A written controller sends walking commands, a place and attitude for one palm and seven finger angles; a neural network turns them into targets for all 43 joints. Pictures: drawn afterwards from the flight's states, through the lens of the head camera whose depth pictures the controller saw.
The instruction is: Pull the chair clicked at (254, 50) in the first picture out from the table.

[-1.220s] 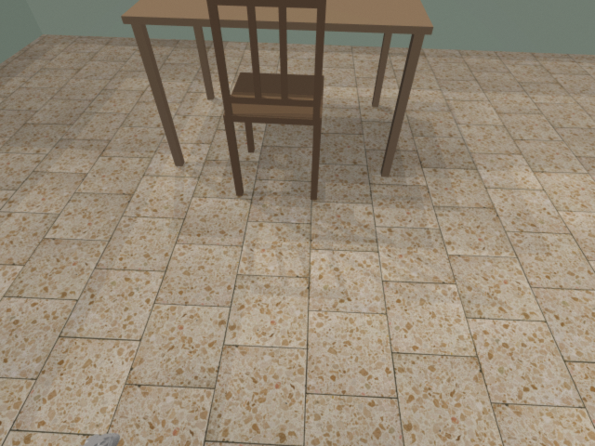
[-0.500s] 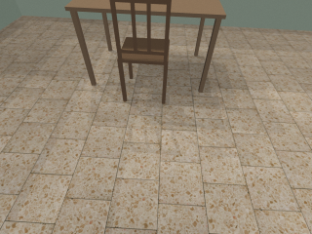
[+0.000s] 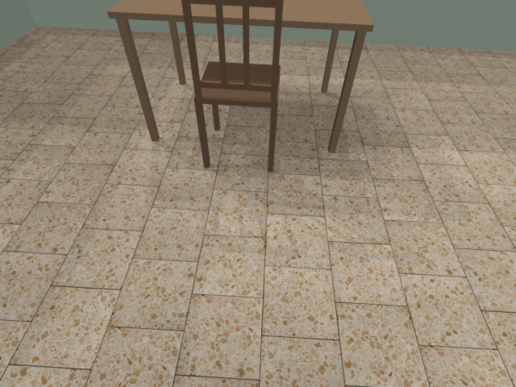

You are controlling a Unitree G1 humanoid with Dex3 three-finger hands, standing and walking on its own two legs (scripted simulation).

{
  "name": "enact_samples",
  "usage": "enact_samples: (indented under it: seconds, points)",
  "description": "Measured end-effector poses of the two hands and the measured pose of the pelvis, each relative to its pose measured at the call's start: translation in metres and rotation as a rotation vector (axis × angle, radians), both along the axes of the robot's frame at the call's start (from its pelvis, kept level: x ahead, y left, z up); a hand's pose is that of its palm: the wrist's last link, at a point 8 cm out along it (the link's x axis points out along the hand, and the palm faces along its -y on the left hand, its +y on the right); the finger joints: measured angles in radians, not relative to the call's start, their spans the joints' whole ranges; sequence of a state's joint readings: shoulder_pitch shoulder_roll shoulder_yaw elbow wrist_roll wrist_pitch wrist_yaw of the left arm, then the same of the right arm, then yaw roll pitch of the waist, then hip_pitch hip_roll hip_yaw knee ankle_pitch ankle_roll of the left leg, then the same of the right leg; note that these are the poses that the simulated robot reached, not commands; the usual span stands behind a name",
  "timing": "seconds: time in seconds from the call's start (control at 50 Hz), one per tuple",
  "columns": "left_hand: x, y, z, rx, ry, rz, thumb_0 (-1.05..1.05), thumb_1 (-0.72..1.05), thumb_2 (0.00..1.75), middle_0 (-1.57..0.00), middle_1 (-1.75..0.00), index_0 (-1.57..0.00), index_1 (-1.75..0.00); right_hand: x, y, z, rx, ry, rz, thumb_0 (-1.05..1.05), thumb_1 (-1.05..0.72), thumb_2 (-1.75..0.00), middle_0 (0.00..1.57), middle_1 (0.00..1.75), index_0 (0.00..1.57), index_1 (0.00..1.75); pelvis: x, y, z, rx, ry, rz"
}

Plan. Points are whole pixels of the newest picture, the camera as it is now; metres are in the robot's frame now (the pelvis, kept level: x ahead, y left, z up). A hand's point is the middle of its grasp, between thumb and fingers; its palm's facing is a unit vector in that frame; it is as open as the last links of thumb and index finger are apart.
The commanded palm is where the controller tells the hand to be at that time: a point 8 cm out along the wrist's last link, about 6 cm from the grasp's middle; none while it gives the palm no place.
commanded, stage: look at it before walking up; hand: left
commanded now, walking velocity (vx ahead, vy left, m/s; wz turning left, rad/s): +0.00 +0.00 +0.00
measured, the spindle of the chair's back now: (221, 47) +1.38 +0.24 -0.08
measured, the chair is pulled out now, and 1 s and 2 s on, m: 0.00 0.00 0.00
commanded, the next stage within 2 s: walk to a spot facing it in 0.22 s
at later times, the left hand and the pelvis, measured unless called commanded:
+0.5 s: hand out of the picture +0.06 +0.23 -0.17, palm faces +0.00 -0.96 -0.28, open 7.3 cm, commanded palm none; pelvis +0.02 +0.00 -0.01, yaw +0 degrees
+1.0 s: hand (161, 327) +0.26 +0.22 -0.18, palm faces +0.01 -0.99 -0.15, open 7.3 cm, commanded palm none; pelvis +0.18 +0.04 -0.01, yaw +3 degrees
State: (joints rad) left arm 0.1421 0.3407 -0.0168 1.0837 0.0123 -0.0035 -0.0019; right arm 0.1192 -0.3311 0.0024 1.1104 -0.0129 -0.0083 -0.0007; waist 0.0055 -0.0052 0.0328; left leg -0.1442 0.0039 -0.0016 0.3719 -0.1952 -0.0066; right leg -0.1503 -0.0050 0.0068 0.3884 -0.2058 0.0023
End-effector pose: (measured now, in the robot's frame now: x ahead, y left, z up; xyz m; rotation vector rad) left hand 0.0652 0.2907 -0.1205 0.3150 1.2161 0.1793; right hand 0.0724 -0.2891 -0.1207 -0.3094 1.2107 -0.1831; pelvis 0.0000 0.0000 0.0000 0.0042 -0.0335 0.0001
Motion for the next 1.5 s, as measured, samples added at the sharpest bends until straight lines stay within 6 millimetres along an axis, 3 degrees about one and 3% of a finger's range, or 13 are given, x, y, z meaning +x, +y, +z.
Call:
enact_samples:
  seconds: [0.4, 0.54, 0.7, 0.76, 0.82, 0.92, 1.0, 1.08, 1.14, 1.26, 1.36, 1.44, 1.5]
  points:
    - [0.0, -0.002, -0.002, 0.001, 0.011, 0.015, 0.0, 0.91, 0.89, -0.2, -0.3, -0.21, -0.3, 0.007, 0.002, -0.001, 0.001, 0.004, 0.003, 0.0, -0.91, -0.9, 0.2, 0.3, 0.2, 0.3, 0.008, 0.0, 0.0, -0.002, 0.0, 0.001]
    - [-0.02, -0.022, -0.024, -0.088, 0.061, 0.07, 0.0, 0.91, 0.89, -0.2, -0.3, -0.2, -0.3, -0.006, 0.032, -0.017, 0.052, 0.082, -0.002, 0.0, -0.91, -0.9, 0.2, 0.29, 0.2, 0.3, 0.03, 0.006, -0.008, -0.023, 0.016, 0.023]
    - [-0.052, -0.028, -0.05, -0.194, 0.256, 0.148, 0.0, 0.91, 0.89, -0.2, -0.3, -0.2, -0.3, -0.011, 0.087, -0.023, 0.086, 0.142, -0.064, 0.0, -0.91, -0.9, 0.2, 0.29, 0.2, 0.3, 0.074, 0.036, -0.015, -0.023, 0.017, 0.027]
    - [-0.03, -0.027, -0.045, -0.21, 0.273, 0.134, 0.0, 0.91, 0.89, -0.2, -0.3, -0.2, -0.3, -0.025, 0.107, -0.016, 0.102, 0.194, -0.111, 0.0, -0.91, -0.9, 0.2, 0.29, 0.2, 0.3, 0.091, 0.041, -0.009, -0.029, 0.018, 0.035]
    - [0.012, -0.024, -0.04, -0.22, 0.217, 0.131, 0.01, 0.91, 0.89, -0.2, -0.3, -0.2, -0.3, -0.041, 0.124, -0.009, 0.123, 0.291, -0.144, 0.0, -0.91, -0.9, 0.2, 0.29, 0.2, 0.3, 0.11, 0.044, -0.003, -0.036, 0.024, 0.049]
    - [0.104, -0.021, -0.036, -0.209, 0.092, 0.102, 0.01, 0.93, 0.89, -0.2, -0.3, -0.2, -0.3, -0.051, 0.141, -0.001, 0.152, 0.43, -0.199, 0.0, -0.91, -0.9, 0.2, 0.3, 0.2, 0.3, 0.147, 0.043, -0.003, -0.035, 0.031, 0.056]
    - [0.191, -0.024, -0.036, -0.192, 0.002, 0.044, 0.01, 0.93, 0.89, -0.2, -0.3, -0.2, -0.3, -0.037, 0.142, -0.004, 0.169, 0.49, -0.245, 0.0, -0.91, -0.9, 0.2, 0.3, 0.2, 0.3, 0.185, 0.036, -0.01, -0.027, 0.031, 0.049]
    - [0.276, -0.035, -0.04, -0.173, -0.115, -0.001, 0.0, 0.92, 0.89, -0.2, -0.3, -0.2, -0.3, -0.002, 0.13, -0.019, 0.179, 0.53, -0.261, 0.0, -0.91, -0.9, 0.2, 0.3, 0.2, 0.3, 0.232, 0.024, -0.026, -0.025, 0.022, 0.06]
    - [0.31, -0.04, -0.04, -0.161, -0.194, 0.024, 0.0, 0.92, 0.89, -0.2, -0.3, -0.2, -0.3, 0.049, 0.112, -0.034, 0.174, 0.505, -0.229, 0.01, -0.91, -0.9, 0.2, 0.3, 0.2, 0.3, 0.261, 0.017, -0.034, -0.027, 0.01, 0.083]
    - [0.304, -0.037, -0.035, -0.154, -0.097, 0.123, -0.01, 0.93, 0.89, -0.2, -0.3, -0.2, -0.3, 0.22, 0.084, -0.035, 0.123, 0.208, -0.096, 0.01, -0.91, -0.9, 0.2, 0.29, 0.2, 0.3, 0.311, 0.022, -0.018, -0.043, 0.01, 0.105]
    - [0.291, -0.013, -0.04, -0.149, 0.023, 0.189, -0.01, 0.95, 0.89, -0.2, -0.3, -0.2, -0.3, 0.355, 0.093, -0.017, 0.107, -0.017, 0.019, 0.0, -0.92, -0.9, 0.2, 0.29, 0.19, 0.3, 0.356, 0.036, -0.013, -0.051, 0.016, 0.12]
    - [0.286, 0.005, -0.054, -0.175, 0.103, 0.252, -0.01, 0.94, 0.89, -0.2, -0.3, -0.2, -0.3, 0.436, 0.117, -0.011, 0.089, -0.113, 0.104, 0.0, -0.92, -0.9, 0.2, 0.29, 0.19, 0.3, 0.396, 0.059, -0.02, -0.063, 0.005, 0.132]
    - [0.292, 0.017, -0.06, -0.186, 0.171, 0.273, 0.0, 0.93, 0.89, -0.2, -0.3, -0.2, -0.3, 0.471, 0.136, -0.012, 0.081, -0.15, 0.129, 0.0, -0.92, -0.9, 0.2, 0.29, 0.19, 0.3, 0.423, 0.075, -0.025, -0.044, 0.001, 0.123]
